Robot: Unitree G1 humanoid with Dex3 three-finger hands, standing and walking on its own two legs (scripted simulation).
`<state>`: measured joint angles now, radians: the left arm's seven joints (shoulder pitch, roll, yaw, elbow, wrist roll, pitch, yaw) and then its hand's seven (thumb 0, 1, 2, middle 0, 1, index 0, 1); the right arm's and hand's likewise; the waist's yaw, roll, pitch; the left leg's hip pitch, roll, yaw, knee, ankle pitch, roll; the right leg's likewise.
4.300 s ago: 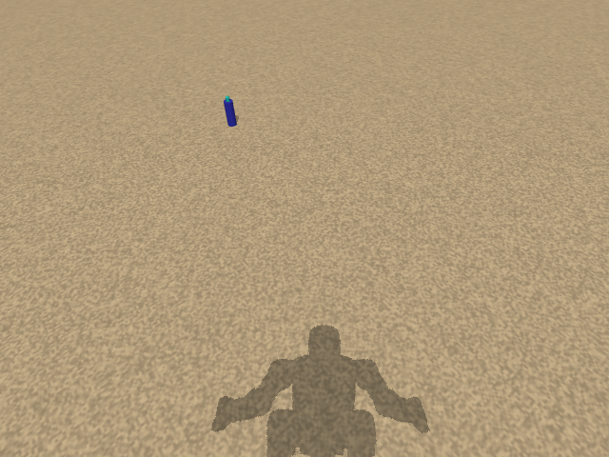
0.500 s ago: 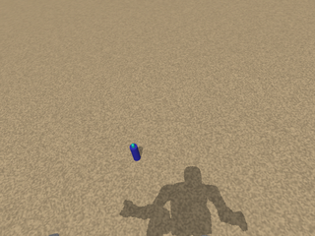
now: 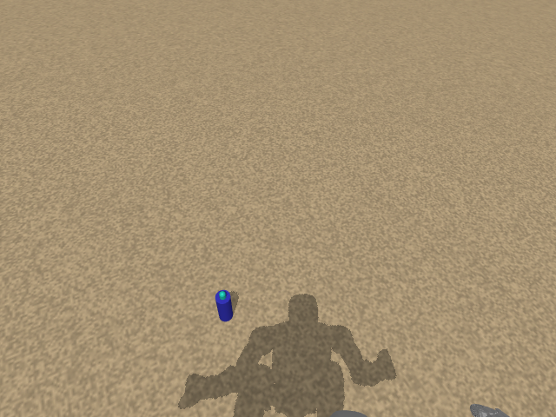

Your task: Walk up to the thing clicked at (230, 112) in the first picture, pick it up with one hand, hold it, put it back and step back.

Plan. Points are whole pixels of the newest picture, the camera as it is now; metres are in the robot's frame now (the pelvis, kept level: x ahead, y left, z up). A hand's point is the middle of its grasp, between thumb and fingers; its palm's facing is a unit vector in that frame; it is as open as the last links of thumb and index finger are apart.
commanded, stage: walk up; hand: left
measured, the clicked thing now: (224, 304) +0.58 +0.19 -0.67
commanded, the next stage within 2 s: stand in 1.82 s
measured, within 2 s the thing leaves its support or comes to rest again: neither
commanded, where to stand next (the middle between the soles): +0.22 -0.01 m, yaw -2 degrees
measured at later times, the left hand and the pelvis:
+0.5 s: hand (126, 375) +0.21 +0.25 -0.12, palm faces -0.05 -0.88 -0.47, open 7.3 cm; pelvis +0.14 -0.03 +0.00, yaw -1 degrees
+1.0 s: hand (137, 354) +0.25 +0.26 -0.15, palm faces -0.01 -0.94 -0.34, open 7.3 cm; pelvis +0.17 +0.00 +0.01, yaw -1 degrees
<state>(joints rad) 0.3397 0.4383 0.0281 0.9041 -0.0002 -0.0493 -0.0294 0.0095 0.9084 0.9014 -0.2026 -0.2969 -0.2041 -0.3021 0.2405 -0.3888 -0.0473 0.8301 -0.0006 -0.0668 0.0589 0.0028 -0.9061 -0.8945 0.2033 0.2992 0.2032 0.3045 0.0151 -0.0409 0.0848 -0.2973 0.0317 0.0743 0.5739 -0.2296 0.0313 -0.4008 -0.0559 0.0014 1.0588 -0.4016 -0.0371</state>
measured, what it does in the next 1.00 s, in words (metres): walks ahead: right foot, then left foot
